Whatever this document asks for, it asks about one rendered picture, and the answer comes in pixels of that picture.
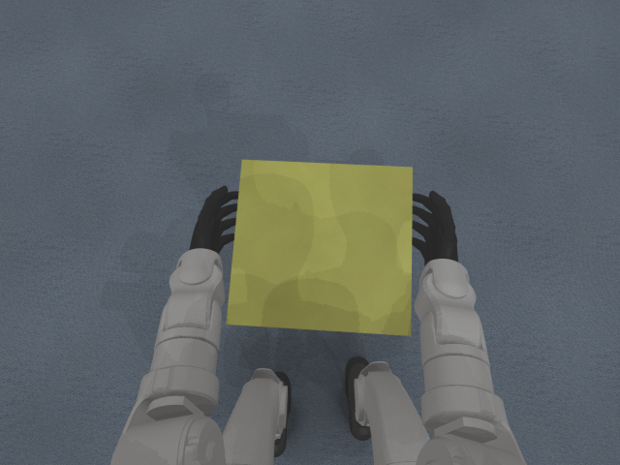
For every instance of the carton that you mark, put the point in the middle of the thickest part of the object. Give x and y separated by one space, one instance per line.
323 247

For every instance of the right robot foot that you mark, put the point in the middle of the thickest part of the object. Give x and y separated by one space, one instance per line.
354 366

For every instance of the robot left forearm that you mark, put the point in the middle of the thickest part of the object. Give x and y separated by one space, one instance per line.
182 379

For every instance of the robot right forearm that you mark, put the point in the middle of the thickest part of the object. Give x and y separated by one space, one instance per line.
459 397

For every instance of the robot left upper arm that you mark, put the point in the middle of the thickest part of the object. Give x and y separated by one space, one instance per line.
189 440

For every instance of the robot right upper arm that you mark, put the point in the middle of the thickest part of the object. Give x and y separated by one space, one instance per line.
448 449

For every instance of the right robot hand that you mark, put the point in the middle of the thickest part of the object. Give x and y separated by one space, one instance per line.
440 237

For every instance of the left robot hand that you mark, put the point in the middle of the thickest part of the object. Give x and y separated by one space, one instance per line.
209 227

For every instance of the right robot thigh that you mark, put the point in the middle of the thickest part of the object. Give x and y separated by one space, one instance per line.
396 428

